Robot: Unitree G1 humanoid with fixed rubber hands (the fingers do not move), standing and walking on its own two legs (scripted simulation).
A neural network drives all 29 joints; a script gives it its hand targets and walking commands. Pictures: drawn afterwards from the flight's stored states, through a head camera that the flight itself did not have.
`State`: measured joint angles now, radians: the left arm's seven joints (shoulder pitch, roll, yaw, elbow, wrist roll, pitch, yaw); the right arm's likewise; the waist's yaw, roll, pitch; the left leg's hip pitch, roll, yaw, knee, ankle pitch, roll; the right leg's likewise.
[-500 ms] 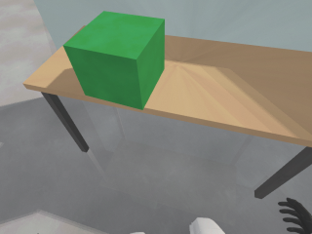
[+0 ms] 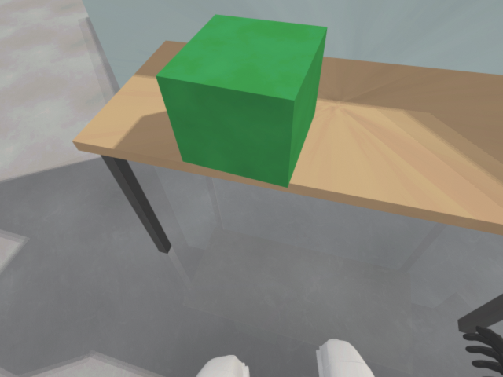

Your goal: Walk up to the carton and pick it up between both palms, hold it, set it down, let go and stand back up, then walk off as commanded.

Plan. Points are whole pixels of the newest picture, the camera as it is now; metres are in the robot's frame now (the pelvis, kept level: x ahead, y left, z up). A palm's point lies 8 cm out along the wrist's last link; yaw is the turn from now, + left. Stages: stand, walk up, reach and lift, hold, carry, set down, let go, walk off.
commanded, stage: walk up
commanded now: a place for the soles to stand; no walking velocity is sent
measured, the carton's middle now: (250, 98) +0.65 +0.03 +0.06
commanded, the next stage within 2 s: none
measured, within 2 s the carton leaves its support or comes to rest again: neither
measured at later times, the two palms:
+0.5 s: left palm out of the picture +0.09 +0.48 -0.06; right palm (417, 342) +0.18 -0.23 -0.07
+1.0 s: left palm out of the picture +0.24 +0.53 -0.06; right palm (356, 331) +0.19 -0.13 -0.05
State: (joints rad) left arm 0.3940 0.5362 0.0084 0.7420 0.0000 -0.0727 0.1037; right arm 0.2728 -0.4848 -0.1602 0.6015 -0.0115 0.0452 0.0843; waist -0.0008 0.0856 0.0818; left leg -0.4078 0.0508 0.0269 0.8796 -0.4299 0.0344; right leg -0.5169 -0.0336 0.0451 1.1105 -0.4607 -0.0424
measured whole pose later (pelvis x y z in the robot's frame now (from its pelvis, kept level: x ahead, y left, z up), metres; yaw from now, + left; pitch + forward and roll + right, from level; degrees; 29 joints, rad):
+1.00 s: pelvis +0.13 +0.20 +0.02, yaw -7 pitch +0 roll -2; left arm 0.32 0.49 0.01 0.75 0.00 -0.06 0.08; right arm 0.32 -0.42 -0.10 0.61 -0.01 0.00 0.03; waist 0.00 0.04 0.10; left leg -0.25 0.00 0.17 0.69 -0.42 0.08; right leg -0.49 0.06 0.04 0.69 -0.12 -0.03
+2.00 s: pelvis +0.12 +0.17 +0.02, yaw -13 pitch -1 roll -1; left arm 0.27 0.46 0.01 0.75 0.00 -0.01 0.02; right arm 0.27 -0.45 -0.09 0.66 -0.01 -0.03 -0.01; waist 0.00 0.02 0.05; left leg -0.29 0.05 0.04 0.67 -0.36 0.02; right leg -0.41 0.06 0.08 0.82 -0.42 -0.03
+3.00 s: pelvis +0.13 +0.15 +0.02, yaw -13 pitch -1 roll +0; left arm 0.23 0.46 0.01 0.75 0.00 -0.04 0.02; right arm 0.26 -0.46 -0.08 0.66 -0.01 -0.01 -0.01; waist 0.00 0.02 0.06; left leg -0.29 0.04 0.04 0.70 -0.38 0.00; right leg -0.36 0.04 0.09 0.70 -0.32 -0.01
